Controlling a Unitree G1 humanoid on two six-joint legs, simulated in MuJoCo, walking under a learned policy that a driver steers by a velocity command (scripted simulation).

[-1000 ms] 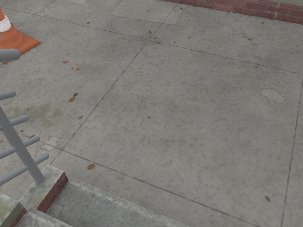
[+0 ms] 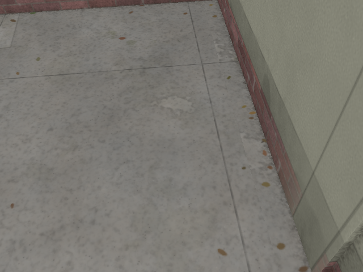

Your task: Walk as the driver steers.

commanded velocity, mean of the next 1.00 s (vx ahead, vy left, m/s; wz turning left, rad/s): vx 0.33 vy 0.00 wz -0.02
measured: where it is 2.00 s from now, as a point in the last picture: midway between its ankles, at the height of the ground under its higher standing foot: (180, 262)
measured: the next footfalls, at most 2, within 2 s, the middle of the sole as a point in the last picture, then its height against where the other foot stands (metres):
left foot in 0.56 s outside the picture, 0.16 m lower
right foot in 0.92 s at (199, 262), level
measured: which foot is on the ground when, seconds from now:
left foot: up 0.00-0.54, down 0.56-1.00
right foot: down 0.00-0.58, up 0.60-0.90, down 0.92-1.00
